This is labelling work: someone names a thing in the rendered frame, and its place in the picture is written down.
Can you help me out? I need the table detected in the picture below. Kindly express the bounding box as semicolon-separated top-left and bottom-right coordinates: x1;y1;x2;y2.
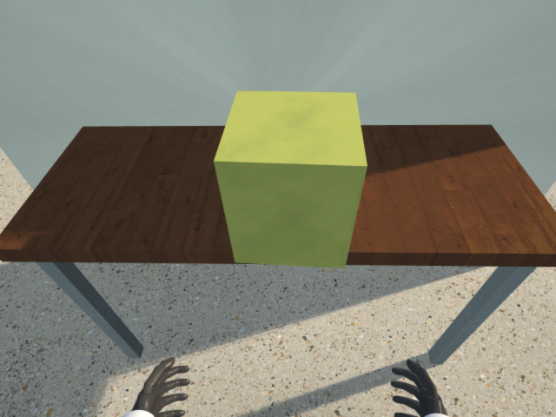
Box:
0;125;556;364

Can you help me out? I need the right robot hand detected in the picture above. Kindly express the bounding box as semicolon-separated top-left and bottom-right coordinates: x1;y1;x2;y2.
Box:
391;360;447;417

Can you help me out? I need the carton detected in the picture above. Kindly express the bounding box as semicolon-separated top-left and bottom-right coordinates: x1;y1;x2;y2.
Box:
214;90;367;268

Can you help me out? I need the left robot hand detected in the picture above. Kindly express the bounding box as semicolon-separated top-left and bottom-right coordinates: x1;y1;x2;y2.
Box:
132;357;190;417

